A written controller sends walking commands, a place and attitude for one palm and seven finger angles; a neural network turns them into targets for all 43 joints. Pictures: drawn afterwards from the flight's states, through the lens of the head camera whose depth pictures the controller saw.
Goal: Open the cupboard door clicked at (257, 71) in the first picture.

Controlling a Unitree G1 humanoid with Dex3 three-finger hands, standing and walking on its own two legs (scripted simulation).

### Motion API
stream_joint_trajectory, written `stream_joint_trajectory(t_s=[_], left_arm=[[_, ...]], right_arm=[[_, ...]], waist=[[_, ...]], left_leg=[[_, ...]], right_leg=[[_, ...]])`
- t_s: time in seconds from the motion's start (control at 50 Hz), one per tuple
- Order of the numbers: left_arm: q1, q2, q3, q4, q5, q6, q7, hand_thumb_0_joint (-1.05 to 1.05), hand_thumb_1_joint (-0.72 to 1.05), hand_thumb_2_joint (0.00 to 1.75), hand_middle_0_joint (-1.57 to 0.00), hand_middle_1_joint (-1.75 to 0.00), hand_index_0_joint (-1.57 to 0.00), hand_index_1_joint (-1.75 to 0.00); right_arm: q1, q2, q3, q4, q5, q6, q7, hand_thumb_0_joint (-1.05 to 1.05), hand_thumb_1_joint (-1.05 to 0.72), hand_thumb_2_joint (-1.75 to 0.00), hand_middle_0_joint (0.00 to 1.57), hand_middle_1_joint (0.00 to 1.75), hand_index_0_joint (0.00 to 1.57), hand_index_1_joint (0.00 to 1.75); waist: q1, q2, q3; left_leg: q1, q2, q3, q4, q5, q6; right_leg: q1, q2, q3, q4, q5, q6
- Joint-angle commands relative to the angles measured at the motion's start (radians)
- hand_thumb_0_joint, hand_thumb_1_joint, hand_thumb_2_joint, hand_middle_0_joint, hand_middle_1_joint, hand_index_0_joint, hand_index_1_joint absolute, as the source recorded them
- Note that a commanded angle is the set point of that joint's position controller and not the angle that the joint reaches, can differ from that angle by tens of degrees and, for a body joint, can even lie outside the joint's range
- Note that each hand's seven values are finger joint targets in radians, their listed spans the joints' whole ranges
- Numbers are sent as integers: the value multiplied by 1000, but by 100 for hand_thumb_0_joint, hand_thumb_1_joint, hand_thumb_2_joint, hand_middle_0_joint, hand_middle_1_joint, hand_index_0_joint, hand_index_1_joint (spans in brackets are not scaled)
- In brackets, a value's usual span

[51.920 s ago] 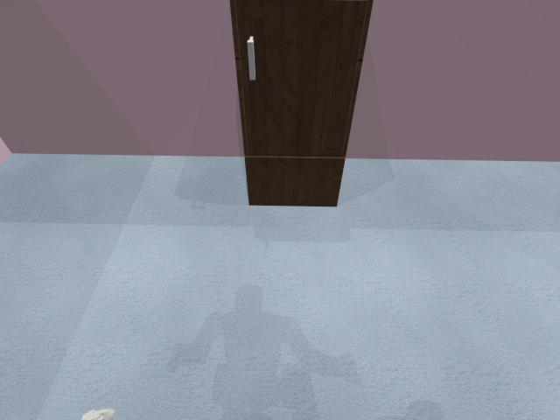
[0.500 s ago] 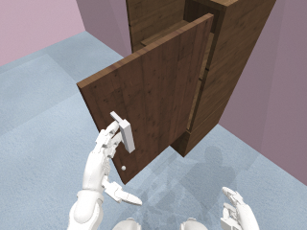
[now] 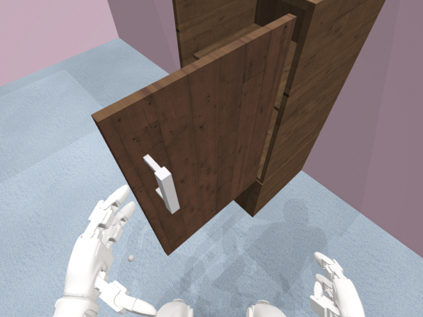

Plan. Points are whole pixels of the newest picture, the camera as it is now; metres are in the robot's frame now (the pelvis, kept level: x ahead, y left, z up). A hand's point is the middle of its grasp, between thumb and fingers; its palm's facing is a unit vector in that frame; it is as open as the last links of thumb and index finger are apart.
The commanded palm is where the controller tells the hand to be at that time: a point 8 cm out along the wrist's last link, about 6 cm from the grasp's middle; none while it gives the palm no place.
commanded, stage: slide the hand sideways off the handle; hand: left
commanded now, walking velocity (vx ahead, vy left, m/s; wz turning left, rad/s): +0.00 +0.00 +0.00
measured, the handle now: (162, 185) +0.33 +0.11 +0.07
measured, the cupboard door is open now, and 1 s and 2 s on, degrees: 89 89 89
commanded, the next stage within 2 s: draw the hand back to the body in 0.10 s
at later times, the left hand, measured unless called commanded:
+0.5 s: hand (94, 260) +0.19 +0.18 +0.10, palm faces +0.01 -1.00 -0.07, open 16.3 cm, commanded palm +0.16 +0.24 +0.11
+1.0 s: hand (24, 240) +0.20 +0.24 +0.16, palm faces +0.29 -0.88 -0.37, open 13.9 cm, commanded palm +0.16 +0.29 +0.19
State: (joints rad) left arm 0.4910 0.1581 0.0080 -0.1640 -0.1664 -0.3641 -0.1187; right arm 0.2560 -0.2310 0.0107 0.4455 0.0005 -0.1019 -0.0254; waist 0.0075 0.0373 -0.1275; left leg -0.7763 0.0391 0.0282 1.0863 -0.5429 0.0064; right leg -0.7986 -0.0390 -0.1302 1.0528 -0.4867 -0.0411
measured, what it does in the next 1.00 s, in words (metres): rises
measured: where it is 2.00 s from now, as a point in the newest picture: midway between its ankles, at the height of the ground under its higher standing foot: outside the picture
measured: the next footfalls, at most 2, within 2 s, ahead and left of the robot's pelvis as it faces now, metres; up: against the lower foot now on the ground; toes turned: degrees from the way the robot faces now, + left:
none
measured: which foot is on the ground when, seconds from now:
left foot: down 0.00-1.00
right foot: down 0.00-1.00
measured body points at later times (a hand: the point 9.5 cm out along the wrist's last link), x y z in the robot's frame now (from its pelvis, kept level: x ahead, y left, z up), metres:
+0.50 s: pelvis +0.00 +0.01 +0.01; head +0.03 +0.00 +0.46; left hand +0.19 +0.23 +0.11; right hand +0.18 -0.22 -0.06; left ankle -0.01 +0.11 -0.66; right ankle +0.02 -0.10 -0.66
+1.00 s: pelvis +0.01 +0.02 +0.06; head +0.01 +0.01 +0.51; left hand +0.18 +0.29 +0.18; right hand +0.19 -0.19 -0.01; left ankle -0.01 +0.11 -0.66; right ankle +0.02 -0.10 -0.66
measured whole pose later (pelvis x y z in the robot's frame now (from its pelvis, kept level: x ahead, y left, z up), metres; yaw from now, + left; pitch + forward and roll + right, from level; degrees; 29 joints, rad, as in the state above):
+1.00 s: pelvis +0.01 +0.02 +0.06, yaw -1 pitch -1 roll -1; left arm 0.57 0.30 0.16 -0.38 -0.04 -0.04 0.12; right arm 0.25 -0.23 0.06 0.57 0.00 -0.15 -0.10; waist 0.05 0.06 -0.03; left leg -0.25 0.01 0.06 0.63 -0.37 0.04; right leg -0.27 -0.03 -0.11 0.57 -0.29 0.00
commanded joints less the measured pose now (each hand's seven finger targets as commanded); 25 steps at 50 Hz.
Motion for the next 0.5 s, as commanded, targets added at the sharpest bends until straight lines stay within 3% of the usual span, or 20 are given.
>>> stream_joint_trajectory(t_s=[0.0,0.12,0.18,0.24,0.38,0.48], left_arm=[[-12,103,95,-221,-39,-78,-40,0,-50,30,-15,-30,-15,-30],[-37,105,94,-231,-77,-75,-96,0,-50,30,-15,-30,-15,-30],[-5,110,101,-229,-77,-61,-96,0,-50,30,-15,-30,-15,-30],[4,173,163,-310,-80,-37,-76,0,-50,30,-15,-30,-15,-30],[50,164,185,-305,-109,30,-76,0,-50,30,-15,-30,-15,-30],[43,173,186,-330,-125,52,-105,0,-50,30,-15,-30,-15,-30]], right_arm=[[-44,-106,-51,-156,12,-64,-18,0,-90,-90,20,30,20,30],[-39,-115,-50,-150,16,-85,-30,0,-90,-90,20,30,20,30],[-40,-111,-50,-154,17,-88,-31,0,-90,-90,20,30,20,30],[-40,-107,-49,-169,24,-81,-34,0,-90,-90,20,30,20,30],[-53,-102,-35,-169,36,-72,-40,0,-90,-90,20,30,20,30],[-56,-110,-26,-167,40,-94,-43,0,-90,-90,20,30,20,30]], waist=[[-10,-51,-182],[-23,-36,-196],[-7,-31,-212],[14,7,-240],[3,-28,-150],[4,2,-105]], left_leg=[[-5,-56,-43,-114,246,4],[-6,-55,-51,-92,246,6],[-1,-55,-51,-98,267,6],[50,-56,-50,-139,282,5],[88,-51,-57,-206,264,5],[147,-45,-66,-256,260,4]], right_leg=[[219,32,133,-164,243,17],[193,33,132,-159,217,19],[209,34,123,-149,237,17],[252,38,117,-167,245,13],[289,42,101,-241,224,21],[288,49,77,-269,213,18]])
